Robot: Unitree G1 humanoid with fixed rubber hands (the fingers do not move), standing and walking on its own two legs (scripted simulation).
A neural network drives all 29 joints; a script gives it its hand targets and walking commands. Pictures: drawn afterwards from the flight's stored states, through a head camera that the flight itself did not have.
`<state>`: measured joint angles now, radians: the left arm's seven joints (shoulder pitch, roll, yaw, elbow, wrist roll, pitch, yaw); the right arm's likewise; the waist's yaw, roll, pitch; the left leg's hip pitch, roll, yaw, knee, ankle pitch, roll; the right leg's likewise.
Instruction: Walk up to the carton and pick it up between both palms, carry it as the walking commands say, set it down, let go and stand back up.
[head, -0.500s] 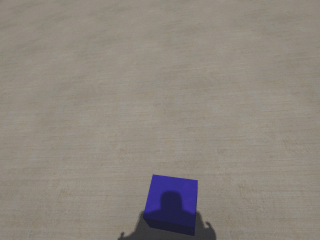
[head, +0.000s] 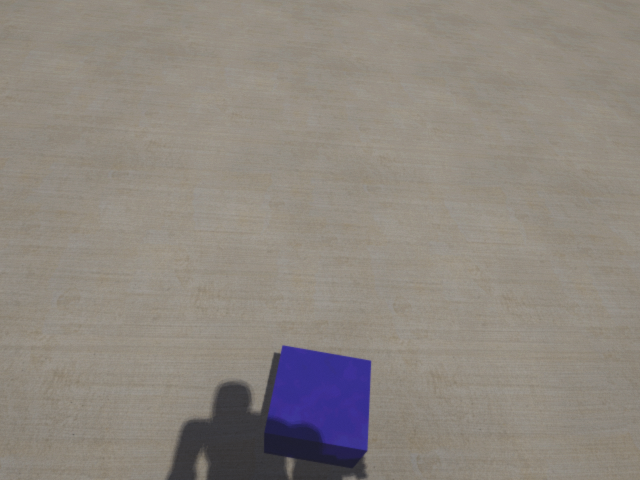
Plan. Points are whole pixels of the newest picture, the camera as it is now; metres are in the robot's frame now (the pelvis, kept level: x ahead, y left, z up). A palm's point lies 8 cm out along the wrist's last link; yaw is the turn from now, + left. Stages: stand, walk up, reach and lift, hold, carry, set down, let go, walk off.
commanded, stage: walk up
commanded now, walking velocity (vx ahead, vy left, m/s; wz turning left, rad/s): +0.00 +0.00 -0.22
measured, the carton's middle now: (317, 406) +0.44 -0.04 -0.67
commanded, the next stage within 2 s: none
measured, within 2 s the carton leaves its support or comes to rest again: neither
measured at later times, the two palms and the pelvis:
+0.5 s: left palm out of the picture -0.02 +0.24 -0.14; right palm out of the picture +0.05 -0.27 -0.16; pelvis -0.04 -0.03 -0.02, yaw -4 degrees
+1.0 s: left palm out of the picture -0.01 +0.27 -0.12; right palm out of the picture -0.02 -0.24 -0.14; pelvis -0.07 +0.01 +0.00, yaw -7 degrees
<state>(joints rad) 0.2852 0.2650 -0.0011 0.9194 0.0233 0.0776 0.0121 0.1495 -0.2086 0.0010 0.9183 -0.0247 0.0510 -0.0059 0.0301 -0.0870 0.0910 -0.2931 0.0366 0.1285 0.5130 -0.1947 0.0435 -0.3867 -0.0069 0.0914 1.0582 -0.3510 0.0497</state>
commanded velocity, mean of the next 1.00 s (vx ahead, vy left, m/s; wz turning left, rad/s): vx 0.01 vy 0.06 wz -0.13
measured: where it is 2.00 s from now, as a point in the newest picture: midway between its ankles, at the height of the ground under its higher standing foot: outside the picture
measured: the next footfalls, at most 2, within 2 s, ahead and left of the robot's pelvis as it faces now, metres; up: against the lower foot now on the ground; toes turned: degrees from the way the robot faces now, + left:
right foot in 0.50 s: +0.05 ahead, -0.14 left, +0.00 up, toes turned -3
left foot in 0.98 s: +0.03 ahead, +0.12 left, +0.00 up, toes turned +0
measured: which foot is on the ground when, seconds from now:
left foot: down 0.00-0.50, up 0.52-0.96, down 0.98-1.00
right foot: up 0.00-0.48, down 0.50-0.98, up 1.00-1.00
